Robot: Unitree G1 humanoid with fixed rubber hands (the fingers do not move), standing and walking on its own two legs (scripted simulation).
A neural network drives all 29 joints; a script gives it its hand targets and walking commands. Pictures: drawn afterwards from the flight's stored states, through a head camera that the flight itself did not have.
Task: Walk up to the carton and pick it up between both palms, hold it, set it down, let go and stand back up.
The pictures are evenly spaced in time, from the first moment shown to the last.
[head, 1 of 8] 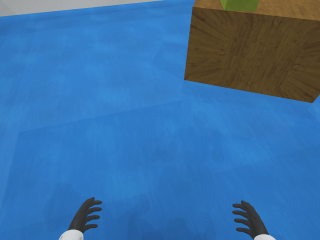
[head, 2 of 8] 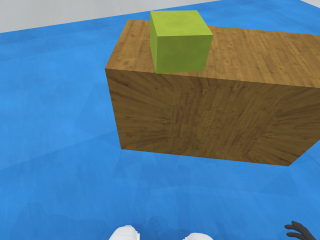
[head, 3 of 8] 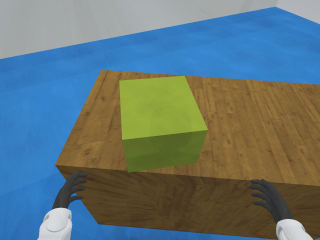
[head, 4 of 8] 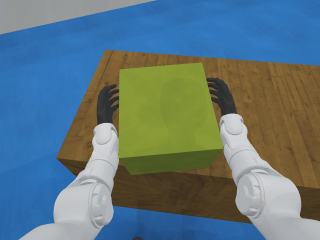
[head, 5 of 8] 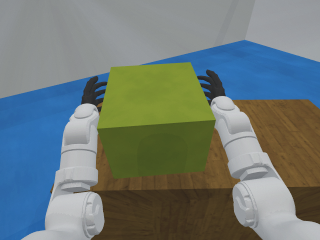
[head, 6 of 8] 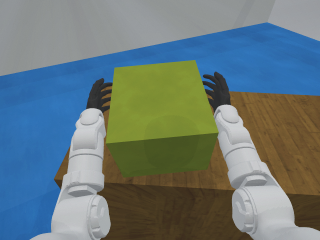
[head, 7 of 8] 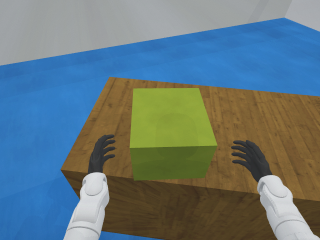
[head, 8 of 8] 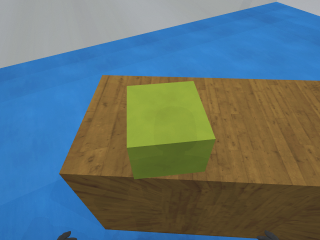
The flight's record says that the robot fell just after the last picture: no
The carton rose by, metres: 0.20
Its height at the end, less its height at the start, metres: +0.00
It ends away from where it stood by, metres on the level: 0.02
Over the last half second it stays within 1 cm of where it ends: yes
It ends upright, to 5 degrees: yes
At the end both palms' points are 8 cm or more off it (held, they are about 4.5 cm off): yes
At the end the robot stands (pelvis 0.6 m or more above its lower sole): yes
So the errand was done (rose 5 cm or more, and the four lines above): yes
